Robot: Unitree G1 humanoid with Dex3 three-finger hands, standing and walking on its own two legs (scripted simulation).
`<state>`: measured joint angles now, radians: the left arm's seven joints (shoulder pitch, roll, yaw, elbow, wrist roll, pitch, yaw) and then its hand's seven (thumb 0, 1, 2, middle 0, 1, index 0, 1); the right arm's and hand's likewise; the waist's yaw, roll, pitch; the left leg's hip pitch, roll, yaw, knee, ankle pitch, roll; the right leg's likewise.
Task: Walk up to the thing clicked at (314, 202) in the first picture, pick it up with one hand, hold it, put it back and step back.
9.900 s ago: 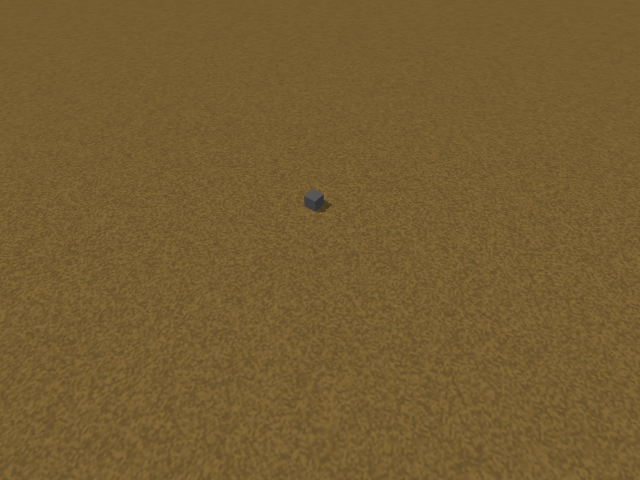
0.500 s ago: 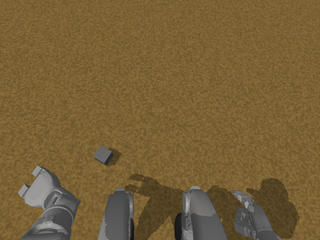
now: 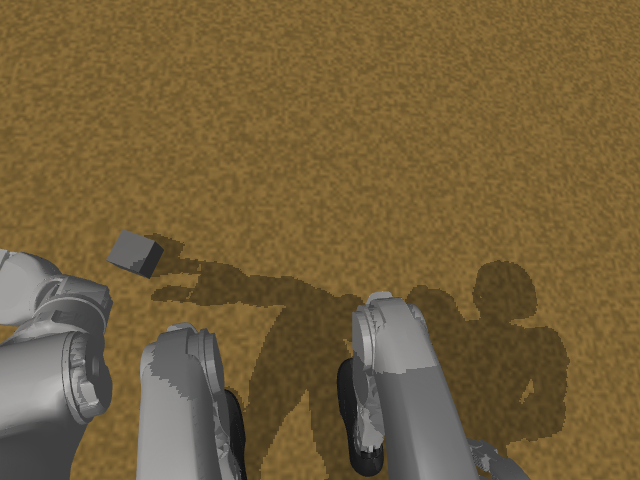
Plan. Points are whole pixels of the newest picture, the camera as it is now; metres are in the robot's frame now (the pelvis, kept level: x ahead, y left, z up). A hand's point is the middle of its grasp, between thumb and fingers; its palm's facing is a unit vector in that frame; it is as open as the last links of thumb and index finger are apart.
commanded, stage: rise first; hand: left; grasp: from above
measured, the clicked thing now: (136, 254) +0.49 +0.28 -0.37
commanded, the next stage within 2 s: none
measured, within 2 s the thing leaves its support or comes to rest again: neither
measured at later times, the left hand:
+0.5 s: hand (83, 277) +0.42 +0.30 -0.22, palm faces -0.12 -0.44 -0.89, open 13.6 cm
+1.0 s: hand (92, 270) +0.44 +0.30 -0.24, palm faces -0.11 -0.44 -0.89, open 13.8 cm
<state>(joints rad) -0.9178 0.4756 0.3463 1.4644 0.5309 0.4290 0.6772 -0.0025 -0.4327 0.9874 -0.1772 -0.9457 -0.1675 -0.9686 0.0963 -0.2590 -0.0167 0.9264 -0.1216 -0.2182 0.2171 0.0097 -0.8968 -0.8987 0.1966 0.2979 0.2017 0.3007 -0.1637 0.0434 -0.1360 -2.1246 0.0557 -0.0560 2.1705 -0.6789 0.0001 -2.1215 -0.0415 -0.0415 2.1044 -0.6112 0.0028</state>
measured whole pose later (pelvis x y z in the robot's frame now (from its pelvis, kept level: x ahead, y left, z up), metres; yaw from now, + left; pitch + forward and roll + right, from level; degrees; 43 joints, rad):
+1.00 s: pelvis +0.00 +0.00 -0.07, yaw -3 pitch +34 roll -6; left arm -1.17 0.73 0.50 1.71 0.66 0.40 0.69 0.00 -0.50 1.01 -0.13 -0.99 -0.12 -1.02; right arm 0.13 -0.33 0.06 0.87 -0.18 -0.26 0.34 0.00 -0.91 -0.90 0.19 0.30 0.20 0.30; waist -0.25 0.02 0.03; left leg -2.31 0.05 -0.12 2.40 -0.71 -0.01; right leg -2.29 -0.04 -0.08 2.30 -0.62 0.00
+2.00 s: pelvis +0.00 +0.00 -0.07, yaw -5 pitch +34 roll -9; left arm -1.25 0.84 0.47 1.74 0.69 0.41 0.70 0.00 -0.52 0.99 -0.13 -1.02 -0.12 -1.04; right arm 0.15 -0.36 0.12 0.86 -0.18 -0.28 0.40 0.00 -0.92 -0.91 0.19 0.30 0.20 0.30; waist -0.31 0.00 0.08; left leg -2.33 0.05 -0.15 2.44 -0.72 0.00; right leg -2.28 -0.03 -0.11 2.30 -0.61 0.01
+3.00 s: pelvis +0.00 +0.01 -0.07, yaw -6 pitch +33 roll -9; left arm -1.25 0.87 0.46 1.75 0.69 0.42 0.70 0.00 -0.48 0.95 -0.18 -0.96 -0.17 -0.99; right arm 0.16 -0.36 0.16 0.85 -0.18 -0.30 0.41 0.00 -0.92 -0.91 0.19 0.30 0.20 0.30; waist -0.33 -0.01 0.10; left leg -2.32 0.05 -0.17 2.44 -0.72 0.00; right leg -2.27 -0.02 -0.12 2.30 -0.61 0.01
